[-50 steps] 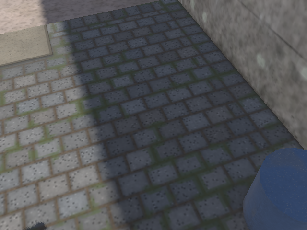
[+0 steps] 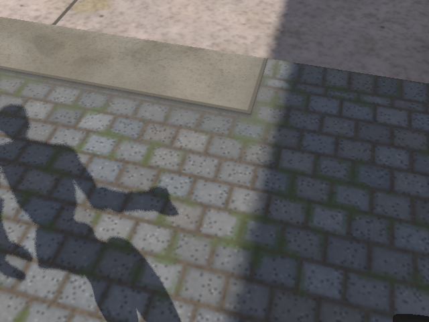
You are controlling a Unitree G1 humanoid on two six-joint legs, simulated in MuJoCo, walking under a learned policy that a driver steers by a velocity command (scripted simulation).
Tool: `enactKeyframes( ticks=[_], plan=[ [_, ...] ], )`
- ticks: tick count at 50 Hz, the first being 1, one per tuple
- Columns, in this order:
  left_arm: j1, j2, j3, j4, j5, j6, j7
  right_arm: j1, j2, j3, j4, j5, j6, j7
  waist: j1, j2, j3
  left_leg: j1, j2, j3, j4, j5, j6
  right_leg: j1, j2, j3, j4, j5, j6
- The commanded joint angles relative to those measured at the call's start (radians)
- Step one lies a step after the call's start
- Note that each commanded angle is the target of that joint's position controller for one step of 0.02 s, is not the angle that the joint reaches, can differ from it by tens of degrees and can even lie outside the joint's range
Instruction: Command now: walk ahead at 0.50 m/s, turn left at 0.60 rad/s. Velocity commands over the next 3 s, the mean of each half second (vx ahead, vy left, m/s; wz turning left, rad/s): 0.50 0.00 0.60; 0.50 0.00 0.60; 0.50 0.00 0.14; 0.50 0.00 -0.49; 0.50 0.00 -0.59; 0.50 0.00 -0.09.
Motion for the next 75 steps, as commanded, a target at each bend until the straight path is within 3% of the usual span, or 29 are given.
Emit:
enactKeyframes(
  ticks=[1, 5, 7, 8, 9, 10, 11, 12, 14, 20, 26, 29, 31, 32, 33, 34, 35, 36, 41, 52, 55, 57, 58, 59, 60, 61, 63, 66, 75],
  plan=[
    [-0.027, 0.177, 0.038, -0.057, -0.013, -0.004, 0.006, -0.131, -0.008, 0.012, -0.102, 0.005, -0.016, 0.027, 0.0, -0.108, 0.047, 0.025, -0.012, 0.057, -0.126, 0.028, 0.021, 0.017, -0.265, 0.065, -0.089, 0.452, -0.118],
    [-0.029, 0.238, 0.055, -0.056, -0.028, 0.021, 0.012, -0.07, -0.077, -0.019, -0.112, 0.0, -0.008, 0.041, -0.085, -0.149, -0.02, 0.215, -0.105, 0.142, -0.182, -0.167, 0.1, 0.1, -0.285, -0.008, 0.125, 0.969, -0.091],
    [-0.042, 0.226, 0.048, -0.07, -0.028, 0.029, 0.02, 0.232, -0.177, -0.074, -0.034, 0.0, 0.002, 0.019, -0.248, -0.097, -0.168, 0.665, -0.157, 0.119, -0.272, -0.122, 0.178, -0.092, -0.232, -0.051, 0.531, 0.928, -0.042],
    [0.004, 0.111, 0.012, -0.108, 0.019, 0.019, 0.013, 0.299, -0.269, -0.09, -0.014, 0.007, 0.007, -0.003, -0.207, 0.134, -0.245, 0.992, 0.078, -0.265, -0.272, -0.134, 0.278, -0.466, -0.125, -0.049, 0.885, 0.151, 0.006],
    [0.006, 0.088, -0.012, -0.162, 0.01, -0.021, -0.002, 0.284, -0.295, -0.079, -0.052, 0.008, -0.012, 0.003, -0.165, 0.23, -0.413, 1.158, 0.253, -0.805, -0.458, -0.372, 0.452, -0.734, 0.039, 0.172, 1.128, -0.334, 0.027],
    [-0.125, 0.175, 0.01, -0.185, -0.03, -0.049, -0.016, 0.289, -0.209, -0.054, -0.043, -0.002, -0.022, 0.008, -0.224, 0.097, -0.343, 1.12, 0.22, -0.709, -0.515, -0.385, 0.381, -0.846, -0.02, 0.266, 1.148, -0.238, 0.017],
    [-0.165, 0.17, 0.004, -0.202, -0.042, -0.062, -0.019, 0.243, -0.178, -0.044, -0.035, -0.004, -0.032, 0.008, -0.197, 0.067, -0.214, 0.979, 0.186, -0.568, -0.521, -0.311, 0.341, -0.855, -0.06, 0.25, 1.069, -0.148, 0.003],
    [-0.164, 0.155, 0.002, -0.187, -0.018, -0.065, -0.011, 0.172, -0.157, -0.035, -0.039, -0.002, -0.036, 0.008, -0.143, -0.027, -0.147, 0.819, 0.14, -0.468, -0.524, -0.214, 0.304, -0.785, -0.102, 0.251, 0.975, -0.079, 0.009],
    [-0.133, 0.167, 0.014, -0.177, 0.01, -0.046, -0.009, 0.089, -0.122, -0.02, -0.059, -0.017, -0.038, 0.003, -0.075, 0.006, -0.093, 0.628, 0.086, -0.369, -0.565, -0.057, 0.287, -0.661, -0.133, 0.253, 0.875, -0.018, 0.031],
    [-0.273, 0.092, -0.009, -0.22, 0.022, -0.015, -0.005, 0.147, -0.154, -0.028, -0.008, -0.012, -0.039, -0.03, -0.104, 0.01, -0.037, 0.459, 0.004, -0.232, -0.585, 0.031, 0.258, -0.613, -0.085, 0.22, 0.549, 0.262, 0.092],
    [-0.423, 0.108, -0.006, -0.269, -0.01, -0.029, -0.032, 0.24, -0.155, -0.029, 0.046, 0.005, -0.029, -0.036, -0.162, 0.045, -0.012, 0.498, 0.014, -0.308, -0.498, -0.129, 0.208, -0.499, -0.015, 0.245, 0.266, 0.374, 0.072],
    [-0.372, 0.137, 0.008, -0.264, -0.012, -0.04, -0.039, 0.231, -0.155, -0.032, 0.049, 0.002, -0.02, -0.04, -0.125, 0.089, -0.028, 0.57, 0.042, -0.392, -0.397, -0.083, 0.187, -0.436, -0.007, 0.253, 0.226, 0.231, 0.027],
    [-0.187, 0.175, 0.031, -0.227, 0.004, -0.05, -0.029, 0.219, -0.092, -0.011, 0.036, -0.004, -0.019, -0.036, -0.036, 0.07, -0.141, 0.519, -0.033, -0.344, -0.188, -0.016, 0.135, -0.145, -0.055, 0.264, 0.192, 0.224, -0.039],
    [-0.032, 0.236, 0.044, -0.217, 0.014, -0.05, -0.02, 0.244, -0.033, 0.011, 0.018, -0.024, -0.022, -0.034, 0.011, -0.079, -0.292, 0.367, -0.11, -0.24, 0.116, -0.234, 0.091, 0.133, -0.242, 0.451, 0.213, 0.218, -0.1],
    [0.025, 0.289, 0.058, -0.176, 0.019, -0.039, -0.031, 0.385, -0.026, 0.017, -0.004, 0.017, -0.029, -0.034, -0.059, -0.434, -0.38, 0.022, -0.198, -0.148, 0.399, -0.604, 0.036, 0.368, -0.444, 0.949, 0.081, -0.055, -0.258],
    [-0.016, 0.182, 0.036, -0.204, -0.002, -0.035, -0.033, 0.347, -0.139, -0.004, 0.027, 0.022, -0.026, -0.039, -0.033, -0.268, -0.282, -0.07, -0.111, -0.171, 0.508, -0.536, 0.019, 0.299, -0.427, 0.953, 0.037, -0.251, -0.228],
    [-0.058, 0.131, 0.02, -0.209, -0.003, -0.028, -0.025, 0.229, -0.182, -0.017, 0.011, 0.011, -0.019, -0.037, -0.008, -0.169, -0.164, -0.082, -0.08, -0.139, 0.518, -0.435, 0.011, 0.174, -0.381, 0.773, 0.028, -0.216, -0.184],
    [-0.103, 0.12, 0.012, -0.212, 0.008, -0.022, -0.023, 0.178, -0.166, -0.016, 0.003, -0.001, -0.014, -0.037, -0.027, -0.097, -0.102, -0.041, -0.049, -0.114, 0.494, -0.367, 0.006, 0.052, -0.337, 0.65, 0.011, -0.082, -0.164],
    [-0.122, 0.104, 0.009, -0.164, 0.003, -0.035, -0.022, 0.14, -0.071, -0.006, -0.021, 0.003, 0.004, -0.021, -0.074, -0.135, -0.021, 0.014, 0.019, -0.072, 0.344, -0.277, -0.003, -0.11, -0.258, 0.35, -0.082, 0.227, -0.169],
    [-0.037, 0.204, 0.037, -0.085, -0.017, 0.002, -0.006, -0.128, -0.04, 0.019, -0.096, 0.003, -0.011, 0.032, -0.002, -0.098, 0.046, 0.052, -0.003, 0.056, -0.14, -0.008, 0.02, 0.031, -0.275, 0.051, -0.094, 0.427, -0.126],
    [-0.043, 0.247, 0.05, -0.081, -0.033, 0.021, 0.001, -0.088, -0.087, -0.004, -0.105, -0.006, -0.004, 0.039, -0.06, -0.136, -0.003, 0.188, -0.079, 0.127, -0.18, -0.155, 0.077, 0.092, -0.286, -0.006, 0.06, 0.832, -0.098],
    [-0.045, 0.239, 0.042, -0.081, -0.039, 0.033, 0.008, 0.168, -0.16, -0.05, -0.038, -0.007, 0.003, 0.027, -0.207, -0.11, -0.142, 0.581, -0.154, 0.14, -0.274, -0.114, 0.146, -0.03, -0.248, -0.048, 0.398, 0.944, -0.061],
    [-0.016, 0.168, 0.01, -0.092, -0.004, 0.026, 0.006, 0.326, -0.227, -0.072, 0.002, -0.005, 0.01, 0.005, -0.259, 0.03, -0.241, 0.914, 0.003, -0.101, -0.279, -0.095, 0.204, -0.308, -0.202, -0.045, 0.705, 0.504, -0.025],
    [0.088, 0.05, -0.035, -0.134, 0.012, -0.001, -0.015, 0.285, -0.311, -0.068, -0.007, -0.001, -0.004, 0.001, -0.13, 0.236, -0.374, 1.161, 0.265, -0.656, -0.395, -0.268, 0.388, -0.678, -0.021, 0.074, 1.022, -0.314, 0.019],
    [-0.027, 0.163, -0.01, -0.121, -0.035, -0.025, -0.024, 0.312, -0.212, -0.044, -0.016, -0.008, -0.014, 0.004, -0.221, 0.084, -0.397, 1.126, 0.288, -0.691, -0.49, -0.339, 0.366, -0.764, -0.042, 0.226, 1.108, -0.286, 0.009],
    [-0.12, 0.191, -0.001, -0.152, -0.064, -0.034, -0.026, 0.262, -0.181, -0.03, -0.003, -0.017, -0.028, 0.006, -0.22, 0.064, -0.241, 0.997, 0.255, -0.516, -0.501, -0.241, 0.317, -0.816, -0.082, 0.218, 1.09, -0.199, -0.007],
    [-0.13, 0.17, -0.002, -0.136, -0.032, -0.027, -0.017, 0.139, -0.114, -0.007, 0.004, -0.022, -0.042, 0.006, -0.138, 0.012, -0.113, 0.731, 0.175, -0.293, -0.531, -0.072, 0.253, -0.719, -0.158, 0.224, 0.951, -0.051, -0.002],
    [-0.043, 0.135, -0.003, -0.098, -0.032, 0.018, -0.021, 0.09, -0.09, 0.0, 0.023, -0.035, -0.07, 0.005, -0.074, 0.036, -0.079, 0.573, 0.14, -0.147, -0.628, 0.008, 0.238, -0.604, -0.174, 0.239, 0.898, 0.05, 0.023],
    [-0.247, 0.063, -0.022, -0.158, -0.023, 0.019, -0.043, 0.143, -0.123, -0.002, 0.108, -0.039, -0.086, -0.024, -0.146, -0.001, 0.039, 0.628, 0.103, 0.136, -0.694, 0.127, 0.142, -0.664, -0.102, 0.205, 0.452, 0.464, 0.028]
  ],
)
